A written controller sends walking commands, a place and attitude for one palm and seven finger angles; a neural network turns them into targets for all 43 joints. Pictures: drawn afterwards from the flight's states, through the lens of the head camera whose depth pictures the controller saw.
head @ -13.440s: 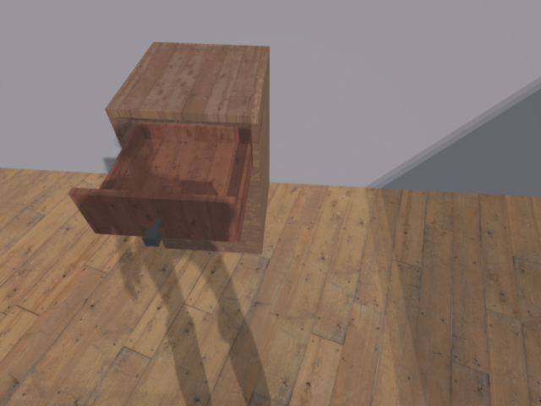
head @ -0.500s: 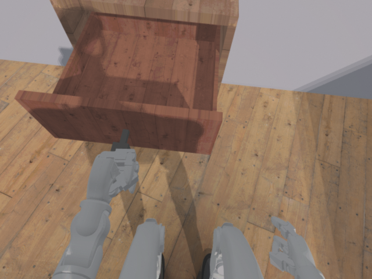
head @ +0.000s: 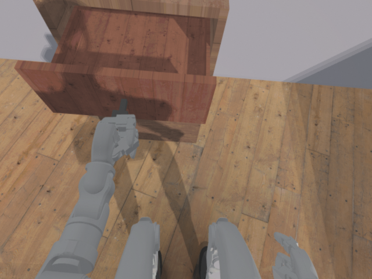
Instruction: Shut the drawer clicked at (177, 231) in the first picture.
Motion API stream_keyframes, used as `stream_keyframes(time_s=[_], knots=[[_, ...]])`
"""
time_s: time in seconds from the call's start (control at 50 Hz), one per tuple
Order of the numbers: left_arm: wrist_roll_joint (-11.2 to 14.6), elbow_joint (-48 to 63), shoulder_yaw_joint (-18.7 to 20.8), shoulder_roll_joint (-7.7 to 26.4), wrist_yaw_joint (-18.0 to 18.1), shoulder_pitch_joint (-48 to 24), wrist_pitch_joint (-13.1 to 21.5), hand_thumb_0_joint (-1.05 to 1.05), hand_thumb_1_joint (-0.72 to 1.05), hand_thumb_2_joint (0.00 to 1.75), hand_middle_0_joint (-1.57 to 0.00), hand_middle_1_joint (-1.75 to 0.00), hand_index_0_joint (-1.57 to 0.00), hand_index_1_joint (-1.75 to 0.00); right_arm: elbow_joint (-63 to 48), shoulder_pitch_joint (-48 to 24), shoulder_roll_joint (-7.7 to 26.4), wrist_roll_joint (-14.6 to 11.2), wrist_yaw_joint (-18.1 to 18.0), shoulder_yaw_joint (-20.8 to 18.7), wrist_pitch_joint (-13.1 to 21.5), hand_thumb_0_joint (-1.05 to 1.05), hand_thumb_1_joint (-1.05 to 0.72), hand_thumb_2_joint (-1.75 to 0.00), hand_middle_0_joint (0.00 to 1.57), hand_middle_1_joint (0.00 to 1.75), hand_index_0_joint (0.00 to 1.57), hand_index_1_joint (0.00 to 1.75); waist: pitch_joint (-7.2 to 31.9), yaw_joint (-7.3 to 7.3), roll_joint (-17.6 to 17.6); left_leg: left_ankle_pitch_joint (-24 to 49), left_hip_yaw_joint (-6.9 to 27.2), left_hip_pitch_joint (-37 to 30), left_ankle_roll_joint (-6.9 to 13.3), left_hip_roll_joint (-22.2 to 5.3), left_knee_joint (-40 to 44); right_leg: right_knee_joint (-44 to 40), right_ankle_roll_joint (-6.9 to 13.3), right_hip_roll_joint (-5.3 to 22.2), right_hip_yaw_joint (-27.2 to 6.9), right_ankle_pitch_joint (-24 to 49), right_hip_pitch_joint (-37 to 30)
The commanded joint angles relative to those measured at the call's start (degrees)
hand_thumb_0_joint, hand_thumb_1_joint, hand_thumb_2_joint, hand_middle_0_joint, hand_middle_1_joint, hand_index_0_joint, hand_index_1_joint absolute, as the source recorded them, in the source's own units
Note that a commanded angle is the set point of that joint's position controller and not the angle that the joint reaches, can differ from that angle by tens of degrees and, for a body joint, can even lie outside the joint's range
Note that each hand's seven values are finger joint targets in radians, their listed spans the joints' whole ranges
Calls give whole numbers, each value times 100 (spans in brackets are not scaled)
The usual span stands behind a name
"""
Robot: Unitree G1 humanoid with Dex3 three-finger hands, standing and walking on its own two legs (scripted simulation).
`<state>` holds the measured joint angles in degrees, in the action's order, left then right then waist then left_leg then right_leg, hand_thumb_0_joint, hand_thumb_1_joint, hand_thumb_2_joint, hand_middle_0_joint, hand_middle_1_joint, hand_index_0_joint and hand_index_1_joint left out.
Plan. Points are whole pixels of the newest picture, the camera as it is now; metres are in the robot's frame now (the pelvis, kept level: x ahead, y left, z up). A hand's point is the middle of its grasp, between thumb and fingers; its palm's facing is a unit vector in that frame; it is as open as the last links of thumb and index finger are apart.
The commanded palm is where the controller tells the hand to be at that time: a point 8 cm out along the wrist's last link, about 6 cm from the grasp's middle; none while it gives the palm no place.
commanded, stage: push the drawer shut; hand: left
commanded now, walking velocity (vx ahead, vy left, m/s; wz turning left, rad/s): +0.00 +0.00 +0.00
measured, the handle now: (121, 113) +0.46 +0.15 +0.01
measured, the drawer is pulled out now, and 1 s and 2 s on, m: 0.19 0.07 0.00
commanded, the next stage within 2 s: pull the fist back off the drawer in 1.70 s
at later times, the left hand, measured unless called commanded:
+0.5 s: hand (140, 117) +0.45 +0.11 +0.01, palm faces -0.06 -1.00 -0.05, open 3.3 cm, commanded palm +0.45 +0.15 +0.01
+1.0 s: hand (144, 94) +0.51 +0.10 +0.01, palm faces -0.07 -1.00 -0.05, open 3.3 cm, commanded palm +0.51 +0.15 +0.01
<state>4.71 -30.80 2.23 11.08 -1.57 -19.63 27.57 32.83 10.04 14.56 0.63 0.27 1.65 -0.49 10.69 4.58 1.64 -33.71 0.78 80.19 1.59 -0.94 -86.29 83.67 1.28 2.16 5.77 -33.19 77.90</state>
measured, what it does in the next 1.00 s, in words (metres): stands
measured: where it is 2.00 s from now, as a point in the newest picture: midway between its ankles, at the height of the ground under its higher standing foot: outside the picture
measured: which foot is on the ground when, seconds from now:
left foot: down 0.00-1.00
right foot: down 0.00-1.00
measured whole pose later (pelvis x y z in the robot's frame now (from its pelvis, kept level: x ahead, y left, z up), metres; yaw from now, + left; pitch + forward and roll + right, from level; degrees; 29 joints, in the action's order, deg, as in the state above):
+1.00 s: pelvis +0.00 +0.00 -0.01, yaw -2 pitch +31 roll -3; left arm 1.2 -60.5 16.3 18.8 -4.1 -48.5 31.8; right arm 35.6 14.6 14.5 2.8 1.8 2.1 -3.8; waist 9.3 10.3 2.7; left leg -33.8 0.5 85.7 1.4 -2.4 -87.9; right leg 84.9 1.5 0.7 5.4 -32.4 84.0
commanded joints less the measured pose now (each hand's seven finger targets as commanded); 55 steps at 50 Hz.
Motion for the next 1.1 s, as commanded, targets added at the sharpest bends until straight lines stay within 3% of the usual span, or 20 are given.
stream_keyframes(time_s=[0.0, 0.04, 0.1, 0.16, 0.26, 0.32, 0.48, 0.54, 0.56, 0.6, 0.68, 0.72, 0.78, 0.86, 0.9, 0.92, 0.96, 0.98, 1.02, 1.08], knots=[[21, 957, 216, 464, 66, -2024, 365, 0, 90, 90, -140, -160, -140, -160, -578, 332, 884, 0, -42, -389, 146, 0, -90, -90, 20, 30, 20, 30, 2724, 255, 255, 1078, 393, -2191, -80, 81, 1243, -1149, 60, -203, -308, 813, -1138], [18, 831, 274, 525, 84, -2286, 377, 0, 90, 90, -140, -160, -140, -160, -535, 392, 889, 9, -38, -387, 123, 0, -90, -90, 20, 30, 20, 30, 2655, 317, 291, 1125, 390, -2157, -65, 80, 1222, -1144, 57, -218, -311, 856, -1094], [7, 791, 299, 498, 89, -2331, 426, 0, 90, 90, -140, -160, -140, -160, -512, 452, 869, 18, -8, -411, 80, 0, -90, -90, 20, 30, 20, 30, 2828, 288, 338, 1332, 369, -2288, -84, 66, 1224, -1151, 56, -222, -320, 1007, -1182], [-18, 582, 335, 532, 88, -2501, 452, 0, 90, 90, -140, -160, -140, -160, -457, 529, 884, 20, 7, -420, 40, 0, -90, -90, 20, 30, 20, 30, 2784, 366, 174, 1365, 364, -2222, -70, 51, 1198, -1167, 42, -232, -320, 1054, -1191], [-33, 519, 472, 675, 89, -2864, 581, 0, 90, 90, -140, -160, -140, -160, -380, 607, 862, 47, 15, -419, 17, 0, -90, -90, 20, 30, 20, 30, 2972, 366, 346, 1520, 328, -2232, -70, 64, 1149, -1138, 45, -240, -365, 1199, -1305], [-52, 222, 545, 765, 73, -3232, 611, 0, 90, 90, -140, -160, -140, -160, -307, 636, 863, 42, 3, -411, -10, 0, -90, -90, 20, 30, 20, 30, 2772, 482, 202, 1307, 272, -1953, -39, 72, 1091, -1212, 22, -249, -418, 1092, -1335], [-75, -327, 841, 1065, 6, -3968, 684, 0, 90, 90, -140, -160, -140, -160, -181, 806, 891, 88, -9, -405, -32, 0, -90, -90, 20, 30, 20, 30, 3023, 538, 444, 1476, 262, -2009, -38, 74, 997, -1135, 27, -260, -436, 1218, -1271], [-64, -609, 952, 1173, -20, -4207, 675, 0, 90, 90, -140, -160, -140, -160, -179, 865, 897, 101, -2, -385, -42, 0, -90, -90, 20, 30, 20, 30, 2980, 605, 276, 1406, 254, -1815, 1, 82, 967, -1147, 15, -286, -459, 1193, -1362], [-91, -688, 983, 1182, -41, -4217, 683, 0, 90, 90, -140, -160, -140, -160, -194, 878, 895, 105, 10, -383, -53, 0, -90, -90, 20, 30, 20, 30, 3037, 562, 379, 1397, 236, -1837, -15, 86, 975, -1147, 16, -288, -466, 1175, -1353], [-72, -817, 979, 1171, -66, -4469, 693, 0, 90, 90, -140, -160, -140, -160, -155, 916, 876, 110, 26, -375, -64, 0, -90, -90, 20, 30, 20, 30, 3039, 626, 411, 1359, 197, -1750, 2, 91, 931, -1190, 7, -286, -512, 1173, -1398], [-82, -904, 1302, 1555, -95, -4720, 770, 0, 90, 90, -140, -160, -140, -160, -161, 996, 899, 146, 42, -358, -90, 0, -90, -90, 20, 30, 20, 30, 3277, 573, 511, 1482, 195, -1742, -2, 83, 895, -1119, 13, -295, -531, 1281, -1505], [-92, -1125, 1244, 1454, -115, -4766, 763, 0, 90, 90, -140, -160, -140, -160, -147, 1018, 884, 143, 59, -356, -114, 0, -90, -90, 20, 30, 20, 30, 3117, 650, 400, 1392, 187, -1660, 9, 76, 891, -1168, -1, -308, -536, 1205, -1439], [-127, -1262, 1494, 1789, -107, -5115, 820, 0, 90, 90, -140, -160, -140, -160, -127, 1112, 912, 174, 58, -336, -136, 0, -90, -90, 20, 30, 20, 30, 3219, 681, 385, 1403, 180, -1509, 40, 71, 816, -1120, -12, -318, -573, 1247, -1516], [-183, -1480, 1567, 1928, -142, -5395, 840, 0, 90, 90, -140, -160, -140, -160, -88, 1195, 934, 206, 69, -318, -170, 0, -90, -90, 20, 30, 20, 30, 3249, 723, 579, 1374, 212, -1560, 32, 57, 799, -1090, 2, -335, -546, 1151, -1335], [-197, -1574, 1571, 1924, -137, -5543, 828, 0, 90, 90, -140, -160, -140, -160, -83, 1237, 941, 208, 71, -319, -195, 0, -90, -90, 20, 30, 20, 30, 3227, 770, 491, 1358, 235, -1561, 41, 49, 792, -1085, -10, -338, -522, 1118, -1273], [-198, -1645, 1535, 1897, -133, -5672, 802, 0, 90, 90, -140, -160, -140, -160, -60, 1250, 942, 217, 83, -305, -205, 0, -90, -90, 20, 30, 20, 30, 3155, 813, 646, 1334, 240, -1551, 41, 52, 798, -1095, -2, -342, -513, 1088, -1199], [-234, -1818, 1770, 2187, -110, -5735, 786, 0, 90, 90, -140, -160, -140, -160, -55, 1318, 984, 236, 86, -287, -232, 0, -90, -90, 20, 30, 20, 30, 3175, 783, 604, 1349, 276, -1541, 41, 48, 782, -1038, 5, -359, -480, 1061, -1144], [-243, -1754, 1695, 2146, -110, -5928, 794, 0, 90, 90, -140, -160, -140, -160, -48, 1317, 995, 238, 82, -290, -248, 0, -90, -90, 20, 30, 20, 30, 3243, 868, 584, 1370, 297, -1589, 53, 31, 758, -1034, -7, -354, -480, 1076, -1067], [-285, -1839, 1748, 2221, -111, -5992, 768, 0, 90, 90, -140, -160, -140, -160, -54, 1377, 991, 249, 96, -284, -272, 0, -90, -90, 20, 30, 20, 30, 3330, 836, 692, 1403, 299, -1597, 47, 34, 746, -1017, 3, -363, -474, 1080, -1087], [-320, -2106, 1820, 2365, -92, -6278, 693, 0, 90, 90, -140, -160, -140, -160, -25, 1436, 1023, 261, 98, -251, -304, 0, -90, -90, 20, 30, 20, 30, 3121, 957, 639, 1239, 336, -1431, 67, 21, 710, -1008, -9, -380, -450, 938, -918]])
